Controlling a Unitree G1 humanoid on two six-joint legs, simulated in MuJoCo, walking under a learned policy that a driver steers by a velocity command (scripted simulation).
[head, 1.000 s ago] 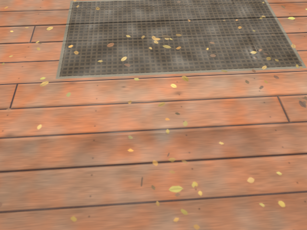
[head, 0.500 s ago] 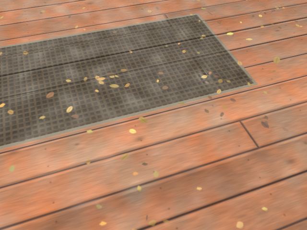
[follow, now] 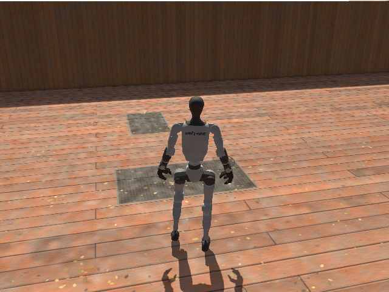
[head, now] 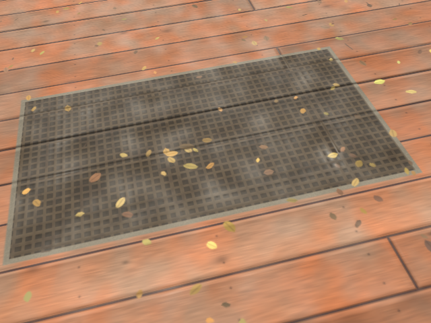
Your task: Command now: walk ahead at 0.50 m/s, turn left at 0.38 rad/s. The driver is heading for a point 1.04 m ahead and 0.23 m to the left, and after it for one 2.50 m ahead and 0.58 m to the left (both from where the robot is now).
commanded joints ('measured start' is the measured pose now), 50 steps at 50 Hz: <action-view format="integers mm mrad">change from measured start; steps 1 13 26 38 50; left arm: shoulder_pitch -52 47 -56 -273 -5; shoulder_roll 115 221 135 143 126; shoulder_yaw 33 69 27 18 15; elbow -39 51 -58 -117 -6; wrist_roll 8 -32 6 -16 -10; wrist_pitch -34 29 -8 -37 -22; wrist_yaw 8 39 27 -11 -1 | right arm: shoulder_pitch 29 -238 -35 100 4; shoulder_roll -34 -28 -112 -121 -37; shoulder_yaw -15 -9 -48 -49 -14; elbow -56 -206 -189 -104 -156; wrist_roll -4 -9 -22 -13 -21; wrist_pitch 10 3 -26 -7 -23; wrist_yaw -4 63 8 -16 -3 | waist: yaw -28 33 10 -68 -1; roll -127 -113 -21 65 -156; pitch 7 47 -63 -5 -24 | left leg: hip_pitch -98 -58 382 491 -77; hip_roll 45 -36 72 99 16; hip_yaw -62 124 -259 -288 -15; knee -40 -485 -891 -766 -61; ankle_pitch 126 148 381 241 -3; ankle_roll -19 83 312 201 18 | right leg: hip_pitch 33 305 -414 -293 59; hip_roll -275 -320 -132 -52 -231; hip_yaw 147 -78 171 161 394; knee -232 -78 679 140 -190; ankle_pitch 209 605 -86 158 59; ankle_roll -154 -79 97 47 -179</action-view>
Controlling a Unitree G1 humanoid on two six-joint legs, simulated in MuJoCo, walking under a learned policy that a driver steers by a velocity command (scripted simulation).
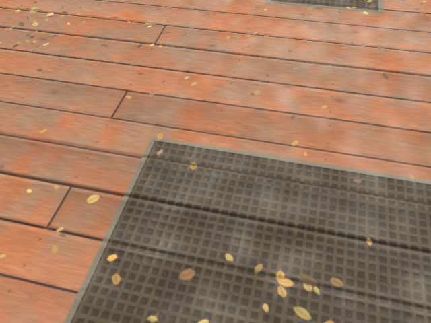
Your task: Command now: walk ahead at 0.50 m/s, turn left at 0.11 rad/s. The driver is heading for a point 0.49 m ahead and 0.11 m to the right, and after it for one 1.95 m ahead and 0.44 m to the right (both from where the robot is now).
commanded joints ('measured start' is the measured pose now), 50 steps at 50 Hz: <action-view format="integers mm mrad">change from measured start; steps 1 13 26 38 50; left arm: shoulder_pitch -13 134 22 -21 -131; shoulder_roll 137 199 79 163 187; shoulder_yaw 28 47 29 72 60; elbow -46 37 -77 -160 -225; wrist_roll -8 -34 -30 -4 9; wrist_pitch -17 38 75 83 82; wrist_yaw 7 37 29 -30 34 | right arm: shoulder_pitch -24 -286 -90 -94 -43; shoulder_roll -55 -66 -81 -192 -96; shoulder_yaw -16 -16 -40 -77 -24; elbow -80 -149 -6 36 12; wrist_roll -7 5 -22 39 -22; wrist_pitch -14 -62 -69 -5 45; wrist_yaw -1 35 10 -28 -41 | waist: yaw -12 30 -9 51 -48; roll -135 -135 44 25 -120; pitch -9 23 8 -77 -185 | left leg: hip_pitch -163 34 352 472 21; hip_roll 74 -9 246 205 18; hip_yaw -20 -3 -57 233 -11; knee -96 -625 -967 -548 -60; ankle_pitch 80 299 291 822 -61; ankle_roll -22 -26 178 52 -95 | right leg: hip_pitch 111 195 -429 -86 -36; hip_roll -266 -275 -200 -42 -238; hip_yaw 276 260 116 -57 307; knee -242 -124 701 157 -65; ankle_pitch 100 216 -71 107 375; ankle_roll -180 -116 71 -30 -215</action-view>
